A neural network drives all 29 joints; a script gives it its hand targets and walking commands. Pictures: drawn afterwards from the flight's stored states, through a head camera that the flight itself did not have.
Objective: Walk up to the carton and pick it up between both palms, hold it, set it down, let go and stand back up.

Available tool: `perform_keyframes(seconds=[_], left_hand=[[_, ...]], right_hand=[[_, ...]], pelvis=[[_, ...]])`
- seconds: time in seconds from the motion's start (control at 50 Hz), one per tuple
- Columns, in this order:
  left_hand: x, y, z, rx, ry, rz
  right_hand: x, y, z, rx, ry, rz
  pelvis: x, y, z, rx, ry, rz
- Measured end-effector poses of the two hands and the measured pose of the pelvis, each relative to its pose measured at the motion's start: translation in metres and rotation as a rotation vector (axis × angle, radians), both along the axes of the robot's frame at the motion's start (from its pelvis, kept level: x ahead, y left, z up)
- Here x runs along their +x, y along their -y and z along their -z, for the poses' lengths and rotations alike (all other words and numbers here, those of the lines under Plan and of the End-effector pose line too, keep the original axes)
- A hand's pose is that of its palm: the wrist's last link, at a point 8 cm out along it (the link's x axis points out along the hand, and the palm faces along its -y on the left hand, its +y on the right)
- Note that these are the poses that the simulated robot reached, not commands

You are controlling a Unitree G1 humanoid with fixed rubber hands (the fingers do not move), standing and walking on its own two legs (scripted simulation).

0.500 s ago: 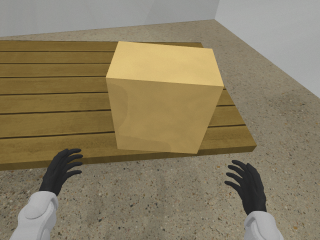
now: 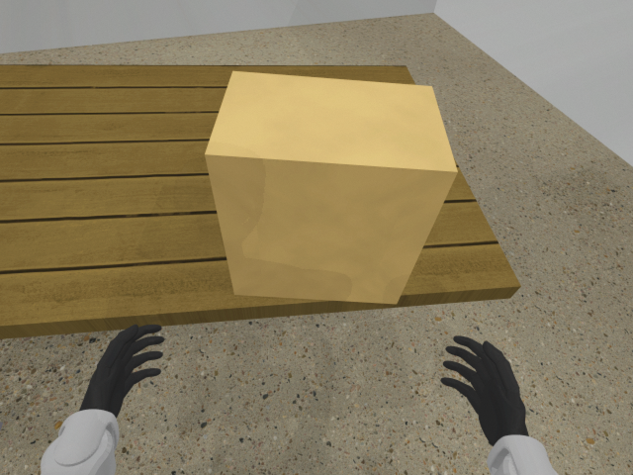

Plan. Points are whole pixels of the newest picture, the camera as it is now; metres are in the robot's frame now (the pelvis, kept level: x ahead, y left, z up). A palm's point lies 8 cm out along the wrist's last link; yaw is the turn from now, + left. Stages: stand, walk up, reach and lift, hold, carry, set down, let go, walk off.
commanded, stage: set down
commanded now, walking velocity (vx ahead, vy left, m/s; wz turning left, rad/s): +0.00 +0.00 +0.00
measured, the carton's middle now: (323, 200) +0.47 -0.01 +0.07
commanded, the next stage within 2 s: let go in 0.76 s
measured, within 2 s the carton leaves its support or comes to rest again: neither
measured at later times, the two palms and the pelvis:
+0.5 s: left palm (121, 425) +0.20 +0.24 -0.05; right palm (506, 440) +0.17 -0.23 -0.03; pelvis +0.01 -0.02 +0.00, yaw +0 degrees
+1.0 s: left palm (126, 452) +0.17 +0.23 -0.08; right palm (491, 447) +0.17 -0.23 -0.07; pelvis +0.02 -0.02 +0.00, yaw +0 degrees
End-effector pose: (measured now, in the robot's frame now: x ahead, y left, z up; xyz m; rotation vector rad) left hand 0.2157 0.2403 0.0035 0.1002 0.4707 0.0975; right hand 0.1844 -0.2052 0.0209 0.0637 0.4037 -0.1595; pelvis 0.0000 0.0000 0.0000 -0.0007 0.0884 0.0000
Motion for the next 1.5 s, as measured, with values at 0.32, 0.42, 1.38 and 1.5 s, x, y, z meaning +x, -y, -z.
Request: perform_keyframes(seconds=[0.32,0.42,1.38,1.5], left_hand=[[-0.01,0.007,0.034,-0.006,-0.118,-0.009],[-0.01,0.007,0.039,0.0,-0.131,-0.014],[-0.04,0.012,0.091,0.075,-0.367,-0.046],[-0.04,0.003,0.096,0.092,-0.365,-0.029]], right_hand=[[-0.006,0.022,0.032,-0.029,-0.102,0.034],[-0.01,0.026,0.044,-0.032,-0.13,0.043],[-0.018,0.036,0.109,-0.147,-0.409,-0.081],[-0.025,0.059,0.108,-0.237,-0.488,-0.05]], pelvis=[[0.009,0.014,0.0,0.008,-0.011,0.004],[0.012,0.016,0.0,0.01,-0.016,0.004],[0.025,0.018,0.001,0.004,-0.006,0.008],[0.029,0.013,0.004,-0.01,0.013,0.01]])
